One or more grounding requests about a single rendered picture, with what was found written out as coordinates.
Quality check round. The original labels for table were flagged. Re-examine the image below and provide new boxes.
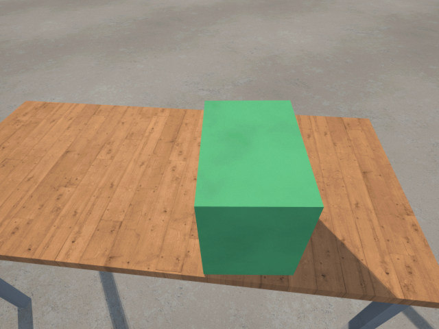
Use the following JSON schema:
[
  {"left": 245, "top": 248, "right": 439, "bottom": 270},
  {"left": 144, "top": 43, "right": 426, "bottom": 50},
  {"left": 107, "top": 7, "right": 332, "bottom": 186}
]
[{"left": 0, "top": 101, "right": 439, "bottom": 329}]

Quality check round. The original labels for carton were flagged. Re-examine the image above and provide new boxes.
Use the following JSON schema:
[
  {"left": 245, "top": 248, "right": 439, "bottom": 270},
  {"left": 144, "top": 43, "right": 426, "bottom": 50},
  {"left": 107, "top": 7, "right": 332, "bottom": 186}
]
[{"left": 194, "top": 100, "right": 324, "bottom": 276}]

